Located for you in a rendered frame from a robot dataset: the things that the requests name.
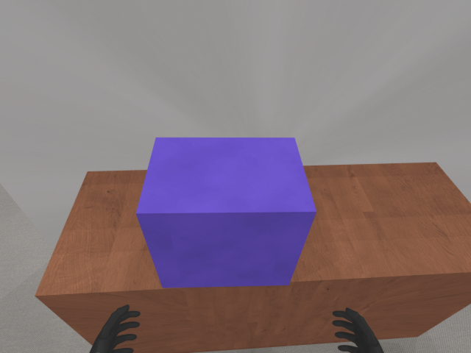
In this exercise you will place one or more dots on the carton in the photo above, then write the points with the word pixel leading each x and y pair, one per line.
pixel 225 212

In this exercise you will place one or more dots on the pedestal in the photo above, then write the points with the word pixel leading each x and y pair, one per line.
pixel 390 241

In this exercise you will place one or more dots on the robot left hand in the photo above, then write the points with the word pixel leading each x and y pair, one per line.
pixel 107 339

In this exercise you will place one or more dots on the robot right hand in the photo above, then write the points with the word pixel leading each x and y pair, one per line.
pixel 364 337

